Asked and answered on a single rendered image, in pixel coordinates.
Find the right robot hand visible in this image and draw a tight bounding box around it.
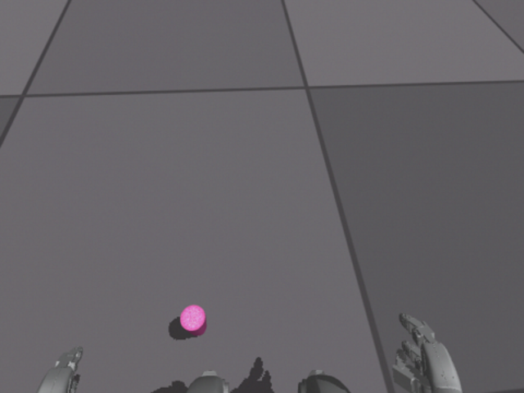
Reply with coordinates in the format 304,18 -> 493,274
392,313 -> 462,393

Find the cup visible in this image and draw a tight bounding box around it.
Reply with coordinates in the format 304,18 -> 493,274
180,305 -> 206,336

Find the left robot hand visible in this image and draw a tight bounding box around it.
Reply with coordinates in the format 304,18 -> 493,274
36,346 -> 83,393

